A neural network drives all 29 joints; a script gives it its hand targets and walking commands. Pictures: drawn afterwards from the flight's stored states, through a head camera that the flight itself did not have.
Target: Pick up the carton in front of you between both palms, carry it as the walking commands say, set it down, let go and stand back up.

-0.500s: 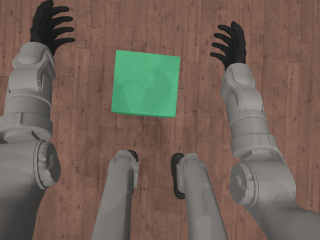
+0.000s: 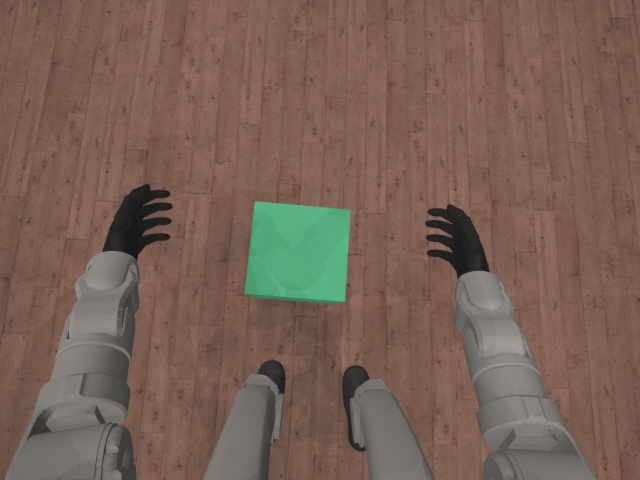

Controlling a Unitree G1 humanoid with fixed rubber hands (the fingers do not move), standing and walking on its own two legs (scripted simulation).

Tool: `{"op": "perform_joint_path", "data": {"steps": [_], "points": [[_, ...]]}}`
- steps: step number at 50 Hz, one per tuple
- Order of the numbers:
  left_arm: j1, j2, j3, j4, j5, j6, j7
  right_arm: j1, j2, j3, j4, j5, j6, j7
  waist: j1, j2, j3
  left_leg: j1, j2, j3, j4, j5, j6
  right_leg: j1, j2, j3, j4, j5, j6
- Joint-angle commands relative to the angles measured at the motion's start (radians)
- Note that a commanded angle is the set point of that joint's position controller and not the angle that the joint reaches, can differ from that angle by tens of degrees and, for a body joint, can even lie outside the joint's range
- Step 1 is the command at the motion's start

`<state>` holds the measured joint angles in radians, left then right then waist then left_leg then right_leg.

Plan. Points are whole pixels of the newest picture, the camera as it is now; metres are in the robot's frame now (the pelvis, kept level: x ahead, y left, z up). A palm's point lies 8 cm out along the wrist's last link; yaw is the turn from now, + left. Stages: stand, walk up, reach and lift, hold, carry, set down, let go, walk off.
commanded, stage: let go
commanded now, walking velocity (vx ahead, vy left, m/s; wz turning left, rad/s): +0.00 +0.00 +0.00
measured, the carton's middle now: (298, 258) +0.43 +0.03 -0.58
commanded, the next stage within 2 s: stand in 0.94 s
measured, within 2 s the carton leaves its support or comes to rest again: neither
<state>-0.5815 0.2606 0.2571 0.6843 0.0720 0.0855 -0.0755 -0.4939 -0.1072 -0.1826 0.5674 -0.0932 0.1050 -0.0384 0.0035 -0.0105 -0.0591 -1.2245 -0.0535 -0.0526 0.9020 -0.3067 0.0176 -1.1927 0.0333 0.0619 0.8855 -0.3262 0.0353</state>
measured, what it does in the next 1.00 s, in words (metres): rises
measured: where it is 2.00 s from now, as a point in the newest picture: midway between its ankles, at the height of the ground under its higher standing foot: (313, 419)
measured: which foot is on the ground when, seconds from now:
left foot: down 0.00-1.00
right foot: down 0.00-1.00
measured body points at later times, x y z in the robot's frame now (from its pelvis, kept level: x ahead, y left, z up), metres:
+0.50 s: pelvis +0.05 -0.02 +0.07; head +0.11 -0.02 +0.52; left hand +0.24 +0.21 -0.01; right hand +0.23 -0.26 -0.01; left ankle +0.03 +0.10 -0.67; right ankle +0.03 -0.14 -0.67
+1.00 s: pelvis +0.05 -0.02 +0.07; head +0.05 -0.02 +0.52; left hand +0.21 +0.23 -0.01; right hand +0.22 -0.26 -0.01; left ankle +0.04 +0.10 -0.67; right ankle +0.03 -0.14 -0.67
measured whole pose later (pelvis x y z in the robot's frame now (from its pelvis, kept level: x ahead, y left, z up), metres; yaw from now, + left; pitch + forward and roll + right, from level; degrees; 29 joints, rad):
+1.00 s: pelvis +0.05 -0.02 +0.07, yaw +0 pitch -3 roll +0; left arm 0.21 0.24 0.04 0.50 0.03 0.09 -0.03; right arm 0.20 -0.23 -0.03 0.50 -0.03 0.12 0.02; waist 0.00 -0.01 0.07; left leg -0.14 -0.02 -0.05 0.48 -0.28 0.00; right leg -0.12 0.03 0.06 0.47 -0.29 -0.01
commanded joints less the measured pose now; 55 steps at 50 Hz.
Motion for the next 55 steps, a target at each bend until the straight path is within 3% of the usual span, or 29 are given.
{"op": "perform_joint_path", "data": {"steps": [1, 10, 20, 27, 32, 46, 47, 48, 49, 52, 55], "points": [[-0.022, 0.099, -0.010, -0.134, -0.025, -0.047, 0.000, 0.012, -0.083, 0.006, -0.110, 0.016, -0.048, 0.016, 0.006, 0.066, -0.753, 0.748, 0.021, 0.000, -0.083, 0.519, -0.035, 0.325, 0.035, -0.077, -0.094, 0.292, 0.002], [0.365, 0.052, -0.069, -0.142, -0.050, -0.111, 0.010, 0.357, -0.103, 0.047, -0.097, 0.054, -0.116, 0.052, -0.004, 0.039, -0.551, 0.827, 0.027, -0.004, -0.217, 0.559, -0.032, 0.587, 0.016, -0.037, -0.226, 0.429, -0.001], [0.695, 0.044, -0.144, -0.264, -0.072, -0.134, 0.023, 0.645, -0.155, 0.107, -0.197, 0.092, -0.143, 0.077, -0.008, 0.010, -0.261, 1.024, 0.012, 0.026, -0.445, 0.419, -0.035, 0.946, 0.004, -0.022, -0.435, 0.440, -0.001], [0.759, 0.046, -0.175, -0.316, -0.074, -0.071, 0.010, 0.676, -0.173, 0.127, -0.228, 0.100, -0.085, 0.102, -0.008, -0.004, 0.000, 1.084, 0.007, 0.051, -0.526, 0.216, -0.029, 1.017, -0.005, -0.029, -0.534, 0.254, -0.007], [0.757, 0.051, -0.179, -0.340, -0.059, -0.004, -0.001, 0.663, -0.181, 0.124, -0.236, 0.087, -0.023, 0.108, -0.006, -0.017, 0.110, 1.145, 0.001, 0.058, -0.521, 0.159, -0.029, 0.998, -0.017, -0.032, -0.561, 0.146, -0.018], [0.757, 0.042, -0.182, -0.362, -0.047, 0.045, 0.003, 0.669, -0.188, 0.105, -0.243, 0.074, 0.023, 0.113, -0.004, 0.011, 0.105, 1.176, 0.005, 0.045, -0.516, 0.253, -0.031, 1.088, 0.008, -0.040, -0.515, 0.265, -0.020], [0.817, 0.054, -0.175, -0.304, -0.061, 0.013, 0.019, 0.629, -0.213, 0.101, -0.297, 0.062, 0.074, 0.085, -0.013, -0.024, 0.052, 1.201, 0.007, 0.048, -0.483, 0.319, -0.030, 1.100, 0.041, -0.052, -0.481, 0.272, -0.009], [0.750, 0.177, -0.152, -0.231, -0.040, -0.015, 0.069, 0.636, -0.309, 0.100, -0.099, 0.060, 0.007, 0.036, 0.015, -0.025, 0.073, 1.031, 0.077, 0.016, -0.451, 0.264, -0.048, 1.016, -0.049, -0.022, -0.469, 0.257, -0.003], [0.769, 0.181, -0.157, -0.218, -0.037, -0.030, 0.084, 0.668, -0.305, 0.097, -0.081, 0.054, -0.024, 0.019, 0.004, -0.002, 0.053, 1.049, 0.080, 0.011, -0.454, 0.216, -0.041, 1.013, -0.062, 0.007, -0.470, 0.222, -0.012], [0.760, 0.155, -0.169, -0.175, -0.027, -0.053, 0.090, 0.636, -0.293, 0.107, -0.023, 0.046, -0.072, 0.013, 0.000, 0.030, 0.053, 1.024, 0.097, -0.025, -0.483, 0.099, -0.031, 0.974, -0.062, 0.025, -0.475, 0.105, -0.024], [0.754, 0.159, -0.173, -0.141, -0.030, -0.066, 0.084, 0.616, -0.311, 0.107, 0.021, 0.049, -0.090, 0.019, 0.005, 0.026, 0.025, 1.030, 0.105, -0.037, -0.473, 0.173, -0.022, 0.994, -0.066, 0.028, -0.457, 0.176, -0.028]]}}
